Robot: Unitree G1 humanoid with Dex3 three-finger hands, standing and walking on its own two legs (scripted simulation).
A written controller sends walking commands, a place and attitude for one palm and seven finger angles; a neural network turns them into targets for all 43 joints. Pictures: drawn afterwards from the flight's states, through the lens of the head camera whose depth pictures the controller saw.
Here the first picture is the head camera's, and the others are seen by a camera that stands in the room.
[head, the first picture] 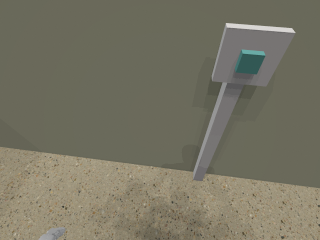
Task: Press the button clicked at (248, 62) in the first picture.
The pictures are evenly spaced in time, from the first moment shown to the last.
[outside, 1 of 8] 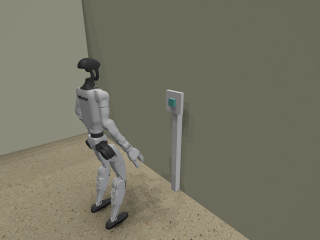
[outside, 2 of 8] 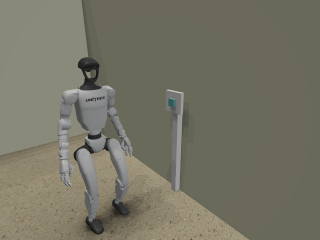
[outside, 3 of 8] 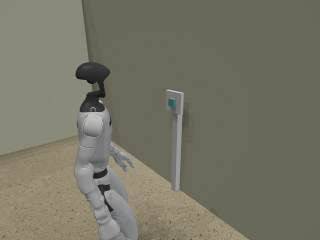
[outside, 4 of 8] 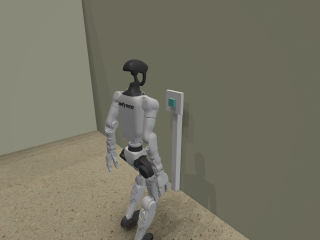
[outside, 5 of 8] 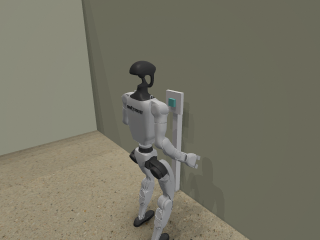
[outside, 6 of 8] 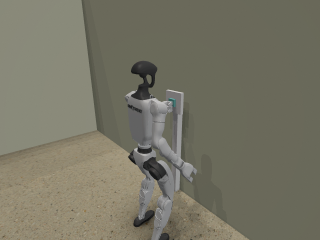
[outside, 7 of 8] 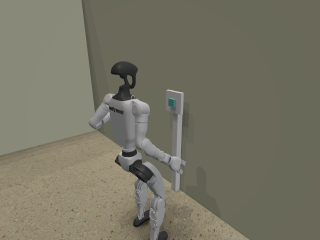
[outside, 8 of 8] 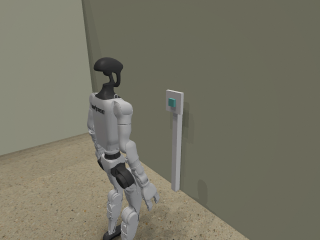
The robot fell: no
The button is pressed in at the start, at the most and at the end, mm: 0 13 0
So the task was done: yes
